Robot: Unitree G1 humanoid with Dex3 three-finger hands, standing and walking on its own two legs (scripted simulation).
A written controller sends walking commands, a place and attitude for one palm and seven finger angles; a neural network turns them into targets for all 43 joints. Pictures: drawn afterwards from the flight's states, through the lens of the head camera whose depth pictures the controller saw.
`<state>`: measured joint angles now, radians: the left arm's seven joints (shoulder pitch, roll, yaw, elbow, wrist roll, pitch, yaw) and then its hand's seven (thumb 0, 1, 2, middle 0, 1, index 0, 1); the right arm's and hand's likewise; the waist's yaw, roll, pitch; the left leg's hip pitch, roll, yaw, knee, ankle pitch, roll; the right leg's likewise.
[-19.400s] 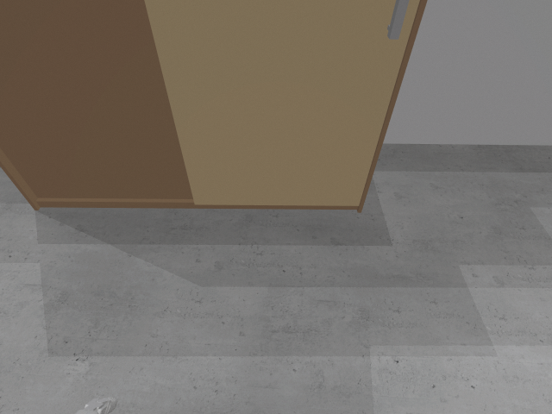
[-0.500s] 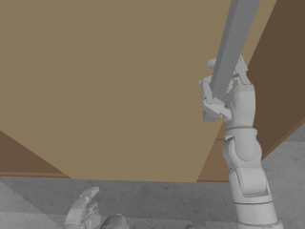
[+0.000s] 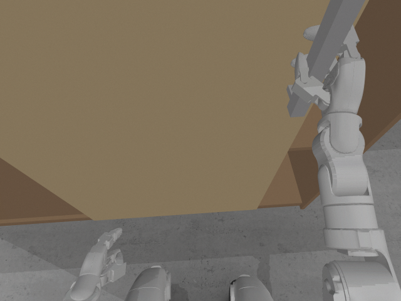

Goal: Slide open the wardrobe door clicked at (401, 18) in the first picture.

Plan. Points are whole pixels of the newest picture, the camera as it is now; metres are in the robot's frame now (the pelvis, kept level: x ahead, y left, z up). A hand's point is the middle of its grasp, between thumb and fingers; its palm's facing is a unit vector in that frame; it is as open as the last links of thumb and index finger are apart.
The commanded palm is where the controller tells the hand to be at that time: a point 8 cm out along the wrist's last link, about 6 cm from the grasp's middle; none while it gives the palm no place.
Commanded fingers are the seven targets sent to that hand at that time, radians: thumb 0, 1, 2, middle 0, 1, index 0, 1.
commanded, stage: step sideways, sliding the door along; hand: right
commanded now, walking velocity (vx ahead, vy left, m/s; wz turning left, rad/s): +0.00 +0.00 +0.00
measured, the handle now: (319, 38) +0.45 -0.21 +0.23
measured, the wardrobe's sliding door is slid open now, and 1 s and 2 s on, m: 0.23 0.38 0.47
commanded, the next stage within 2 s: none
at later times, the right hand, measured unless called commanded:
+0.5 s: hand (263, 83) +0.41 -0.12 +0.19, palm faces +0.21 +0.98 -0.07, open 6.5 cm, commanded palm +0.38 -0.08 +0.19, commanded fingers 0.00 -0.90 -0.90 0.45 1.40 0.45 1.40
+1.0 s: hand (209, 88) +0.41 -0.04 +0.19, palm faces +0.15 +0.99 -0.05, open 6.7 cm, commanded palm +0.38 -0.02 +0.18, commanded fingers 0.00 -0.90 -0.90 0.45 1.40 0.45 1.40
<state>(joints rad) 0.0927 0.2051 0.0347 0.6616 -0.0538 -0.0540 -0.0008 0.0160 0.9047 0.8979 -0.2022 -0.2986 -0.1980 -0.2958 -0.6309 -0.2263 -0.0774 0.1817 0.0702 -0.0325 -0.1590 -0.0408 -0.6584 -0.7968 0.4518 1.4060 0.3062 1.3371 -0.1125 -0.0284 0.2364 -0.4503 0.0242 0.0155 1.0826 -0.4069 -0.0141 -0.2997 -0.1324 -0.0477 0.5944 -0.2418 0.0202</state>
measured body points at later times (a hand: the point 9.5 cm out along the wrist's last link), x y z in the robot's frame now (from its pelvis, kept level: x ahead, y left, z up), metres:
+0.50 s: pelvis +0.05 +0.03 +0.00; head +0.12 +0.02 +0.45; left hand +0.29 +0.21 -0.09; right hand +0.39 -0.17 +0.19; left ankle +0.04 +0.18 -0.69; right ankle +0.03 -0.10 -0.73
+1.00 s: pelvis +0.05 +0.09 +0.00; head +0.14 +0.09 +0.44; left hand +0.28 +0.30 -0.10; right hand +0.39 -0.09 +0.19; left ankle +0.08 +0.17 -0.73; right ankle +0.04 -0.04 -0.72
